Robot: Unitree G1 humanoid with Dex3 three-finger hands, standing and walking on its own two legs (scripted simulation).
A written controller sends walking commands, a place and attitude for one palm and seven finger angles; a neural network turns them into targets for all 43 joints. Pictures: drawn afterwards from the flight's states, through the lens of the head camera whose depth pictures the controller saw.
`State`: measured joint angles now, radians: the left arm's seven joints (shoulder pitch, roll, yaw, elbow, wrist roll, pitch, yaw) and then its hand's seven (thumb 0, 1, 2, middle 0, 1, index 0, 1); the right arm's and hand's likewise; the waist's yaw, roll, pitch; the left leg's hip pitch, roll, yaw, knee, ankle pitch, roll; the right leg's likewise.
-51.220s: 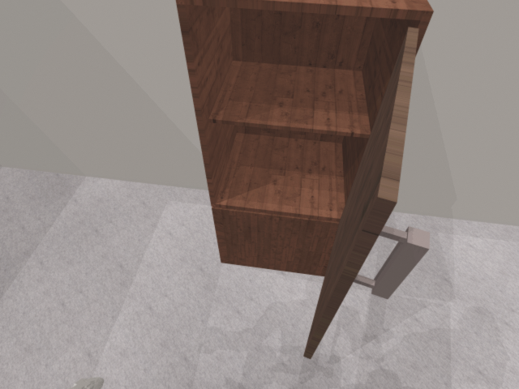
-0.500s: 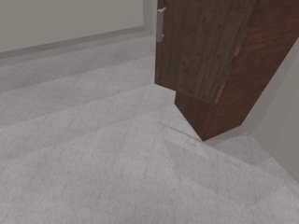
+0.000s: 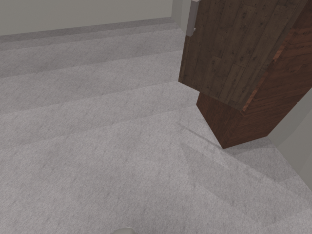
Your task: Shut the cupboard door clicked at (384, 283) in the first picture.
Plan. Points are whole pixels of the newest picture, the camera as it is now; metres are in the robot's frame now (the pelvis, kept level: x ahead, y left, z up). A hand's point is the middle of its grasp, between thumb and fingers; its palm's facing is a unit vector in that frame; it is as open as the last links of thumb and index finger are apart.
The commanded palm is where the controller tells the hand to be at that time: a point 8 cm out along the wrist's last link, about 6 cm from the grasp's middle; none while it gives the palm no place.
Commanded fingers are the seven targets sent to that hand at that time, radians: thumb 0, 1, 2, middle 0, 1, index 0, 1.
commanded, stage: walk to a spot facing it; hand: left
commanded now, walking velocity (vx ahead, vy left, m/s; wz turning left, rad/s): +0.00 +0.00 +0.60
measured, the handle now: (194, 17) +0.97 -0.14 +0.09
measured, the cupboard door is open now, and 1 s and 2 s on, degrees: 37 37 37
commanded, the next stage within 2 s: turn to face it in 0.96 s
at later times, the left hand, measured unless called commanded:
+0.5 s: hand out of the picture +0.11 +0.23 -0.14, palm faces +0.23 -0.94 -0.25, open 7.4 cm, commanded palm none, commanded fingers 0.00 0.90 0.90 -0.20 -0.30 -0.20 -0.30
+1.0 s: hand out of the picture +0.01 +0.11 -0.16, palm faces +0.66 -0.72 -0.22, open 7.4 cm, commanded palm none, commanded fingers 0.00 0.90 0.90 -0.20 -0.30 -0.20 -0.30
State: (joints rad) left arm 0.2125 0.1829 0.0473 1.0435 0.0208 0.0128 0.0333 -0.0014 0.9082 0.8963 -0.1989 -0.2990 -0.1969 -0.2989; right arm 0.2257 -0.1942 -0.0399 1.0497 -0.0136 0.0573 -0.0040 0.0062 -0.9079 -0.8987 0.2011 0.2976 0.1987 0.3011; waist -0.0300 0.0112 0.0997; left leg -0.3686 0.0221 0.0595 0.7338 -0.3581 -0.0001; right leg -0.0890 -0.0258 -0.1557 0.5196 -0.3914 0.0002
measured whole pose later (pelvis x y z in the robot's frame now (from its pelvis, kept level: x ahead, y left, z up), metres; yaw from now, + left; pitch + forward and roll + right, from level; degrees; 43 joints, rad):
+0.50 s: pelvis +0.05 +0.00 +0.02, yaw +17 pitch +3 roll -1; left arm 0.12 0.24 0.07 0.90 0.03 0.01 -0.02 0.00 0.91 0.90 -0.20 -0.30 -0.19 -0.30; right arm 0.31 -0.22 -0.06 0.96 -0.03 0.01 0.00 0.01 -0.90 -0.90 0.21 0.30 0.20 0.30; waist -0.06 0.04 0.05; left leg -0.30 -0.09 -0.15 0.44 -0.18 0.06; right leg -0.44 -0.02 0.00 0.75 -0.35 0.05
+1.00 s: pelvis +0.19 +0.03 +0.00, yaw +38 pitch +1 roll +1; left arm 0.45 0.15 0.04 1.00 0.02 -0.03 0.02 0.00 0.91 0.90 -0.20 -0.30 -0.20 -0.30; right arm 0.02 -0.24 -0.04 0.86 -0.02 0.04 0.04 0.01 -0.91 -0.90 0.20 0.30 0.19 0.30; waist 0.03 -0.02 0.16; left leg -0.47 -0.03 0.16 0.69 -0.26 0.03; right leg -0.03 -0.12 -0.30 0.53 -0.46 0.03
